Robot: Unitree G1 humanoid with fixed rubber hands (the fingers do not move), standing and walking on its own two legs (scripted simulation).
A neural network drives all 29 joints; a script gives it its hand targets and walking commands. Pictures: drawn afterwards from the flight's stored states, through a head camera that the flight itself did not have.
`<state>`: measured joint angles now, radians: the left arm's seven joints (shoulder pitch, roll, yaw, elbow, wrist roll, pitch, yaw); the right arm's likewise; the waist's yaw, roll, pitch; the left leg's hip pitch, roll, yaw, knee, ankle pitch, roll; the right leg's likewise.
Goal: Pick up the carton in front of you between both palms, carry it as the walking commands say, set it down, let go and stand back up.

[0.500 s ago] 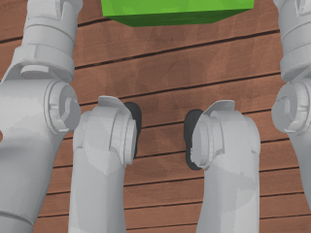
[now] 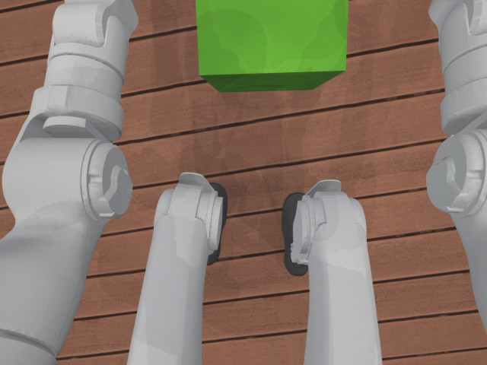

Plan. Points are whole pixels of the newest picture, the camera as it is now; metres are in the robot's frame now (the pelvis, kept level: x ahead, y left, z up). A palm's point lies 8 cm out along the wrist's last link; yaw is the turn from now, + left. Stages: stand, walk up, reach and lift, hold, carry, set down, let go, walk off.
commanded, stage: set down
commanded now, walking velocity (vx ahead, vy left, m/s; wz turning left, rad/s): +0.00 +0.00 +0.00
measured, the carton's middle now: (267, 25) +0.57 -0.01 -0.32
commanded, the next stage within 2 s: let go in 0.62 s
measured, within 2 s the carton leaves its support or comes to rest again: neither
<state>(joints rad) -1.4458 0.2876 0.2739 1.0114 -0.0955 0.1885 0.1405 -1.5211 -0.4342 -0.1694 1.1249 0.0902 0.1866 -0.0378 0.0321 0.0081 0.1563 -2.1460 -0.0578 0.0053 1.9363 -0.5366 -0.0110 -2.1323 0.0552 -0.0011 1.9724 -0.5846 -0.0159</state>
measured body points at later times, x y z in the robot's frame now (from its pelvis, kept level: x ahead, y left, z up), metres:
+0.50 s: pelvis +0.02 +0.00 +0.14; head +0.36 -0.01 +0.44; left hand +0.58 +0.19 +0.03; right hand +0.60 -0.21 +0.04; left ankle +0.11 +0.11 -0.41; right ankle +0.09 -0.11 -0.41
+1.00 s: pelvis +0.07 +0.00 +0.26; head +0.34 +0.00 +0.62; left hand +0.49 +0.21 +0.14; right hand +0.50 -0.22 +0.14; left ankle +0.11 +0.11 -0.41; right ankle +0.09 -0.11 -0.41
